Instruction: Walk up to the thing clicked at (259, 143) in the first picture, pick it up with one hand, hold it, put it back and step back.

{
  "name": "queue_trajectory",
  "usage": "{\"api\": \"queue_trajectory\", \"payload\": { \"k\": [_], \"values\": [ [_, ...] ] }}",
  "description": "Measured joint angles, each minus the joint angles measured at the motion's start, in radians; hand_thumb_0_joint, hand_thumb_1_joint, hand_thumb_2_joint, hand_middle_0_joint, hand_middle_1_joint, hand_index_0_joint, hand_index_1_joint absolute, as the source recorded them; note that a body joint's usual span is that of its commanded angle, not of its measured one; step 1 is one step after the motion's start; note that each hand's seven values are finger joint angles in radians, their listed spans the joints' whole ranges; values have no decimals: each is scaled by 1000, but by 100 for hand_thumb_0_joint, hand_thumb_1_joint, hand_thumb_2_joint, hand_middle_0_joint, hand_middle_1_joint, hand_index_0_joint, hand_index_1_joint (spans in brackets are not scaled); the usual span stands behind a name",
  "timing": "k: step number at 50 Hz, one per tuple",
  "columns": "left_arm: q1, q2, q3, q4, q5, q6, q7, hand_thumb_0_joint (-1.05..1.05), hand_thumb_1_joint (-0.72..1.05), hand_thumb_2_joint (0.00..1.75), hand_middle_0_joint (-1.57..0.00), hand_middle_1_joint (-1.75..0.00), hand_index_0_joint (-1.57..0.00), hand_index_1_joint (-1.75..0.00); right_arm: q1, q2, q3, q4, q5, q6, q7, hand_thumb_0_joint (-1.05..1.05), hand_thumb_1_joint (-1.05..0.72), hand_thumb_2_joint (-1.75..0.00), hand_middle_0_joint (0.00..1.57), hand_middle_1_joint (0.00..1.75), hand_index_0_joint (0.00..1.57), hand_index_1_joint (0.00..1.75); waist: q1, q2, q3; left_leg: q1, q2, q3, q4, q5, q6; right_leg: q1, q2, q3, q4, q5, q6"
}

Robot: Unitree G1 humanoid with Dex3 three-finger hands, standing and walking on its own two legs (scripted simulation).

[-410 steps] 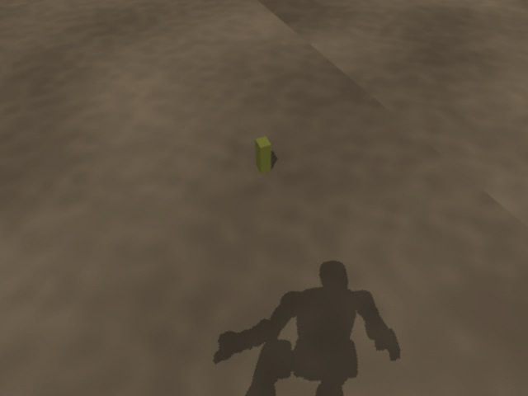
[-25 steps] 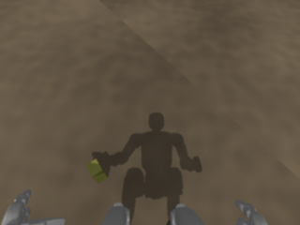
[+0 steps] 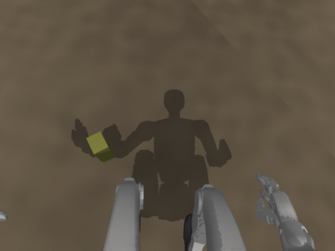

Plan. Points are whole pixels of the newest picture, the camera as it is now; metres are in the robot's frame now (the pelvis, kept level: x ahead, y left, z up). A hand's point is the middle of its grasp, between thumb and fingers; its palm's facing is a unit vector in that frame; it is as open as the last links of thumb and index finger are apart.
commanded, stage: go down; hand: left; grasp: from the side
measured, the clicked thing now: (102, 148) +0.43 +0.29 -0.46
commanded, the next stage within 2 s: none
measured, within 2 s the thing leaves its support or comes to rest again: neither
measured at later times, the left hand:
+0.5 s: hand out of the picture +0.28 +0.46 -0.11, palm faces +0.41 -0.90 -0.17, open 17.4 cm
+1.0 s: hand out of the picture +0.29 +0.48 -0.14, palm faces +0.43 -0.89 -0.13, open 17.5 cm
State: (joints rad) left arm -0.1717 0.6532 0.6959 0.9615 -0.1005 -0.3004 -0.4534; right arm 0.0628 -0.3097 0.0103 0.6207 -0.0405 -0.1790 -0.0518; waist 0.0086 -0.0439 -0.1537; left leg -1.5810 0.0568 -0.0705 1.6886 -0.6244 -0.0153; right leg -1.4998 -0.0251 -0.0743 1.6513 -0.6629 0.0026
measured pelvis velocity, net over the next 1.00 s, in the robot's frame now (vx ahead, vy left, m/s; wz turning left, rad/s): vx -0.04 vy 0.00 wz -0.09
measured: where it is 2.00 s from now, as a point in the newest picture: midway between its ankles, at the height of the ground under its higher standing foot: (161, 247)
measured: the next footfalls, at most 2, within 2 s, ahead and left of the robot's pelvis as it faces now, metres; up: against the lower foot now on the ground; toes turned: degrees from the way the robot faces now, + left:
none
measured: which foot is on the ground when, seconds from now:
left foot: down 0.00-1.00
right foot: down 0.00-1.00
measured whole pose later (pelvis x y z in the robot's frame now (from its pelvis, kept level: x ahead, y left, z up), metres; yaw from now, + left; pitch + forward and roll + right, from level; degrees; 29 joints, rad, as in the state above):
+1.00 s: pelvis -0.04 +0.00 -0.15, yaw -5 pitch +31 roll -8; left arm -0.48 1.00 1.01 1.15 -0.15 -0.32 -0.65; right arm 0.06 -0.36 0.09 0.70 -0.08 -0.21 -0.09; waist -0.01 -0.07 -0.07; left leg -2.08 0.06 -0.14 2.19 -0.65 -0.01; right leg -1.98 0.00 -0.10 2.12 -0.68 0.01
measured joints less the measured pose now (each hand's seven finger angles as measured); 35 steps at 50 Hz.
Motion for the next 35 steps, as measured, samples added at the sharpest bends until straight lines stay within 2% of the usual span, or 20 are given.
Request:
{"api": "queue_trajectory", "payload": {
  "k": [8, 17, 35],
  "values": [
    [-77, 60, 97, 21, -29, -35, -73, -2, -59, 1, -12, -10, -12, -9, 12, -7, 20, 54, -10, 3, -10, 1, -88, -89, 20, 30, 21, 30, 2, -1, 19, -168, 2, -17, 146, -17, 0, -161, 4, -6, 140, -17, 0],
    [-148, 141, 173, 55, -53, -15, -117, -2, -58, 1, -11, -9, -11, -9, 33, -7, 41, 87, -11, 4, -23, 1, -88, -89, 20, 30, 21, 30, -10, 1, 30, -289, 7, -37, 260, -23, -2, -277, 13, -16, 246, -19, -1],
    [-251, 281, 271, 152, -57, -26, -175, -2, -57, 2, -10, -8, -10, -8, 8, -43, 66, 86, -31, -28, -35, 1, -88, -89, 20, 30, 21, 30, -12, -20, 63, -428, 10, -63, 412, -26, 0, -409, 22, -27, 387, -16, 0]
  ]
}}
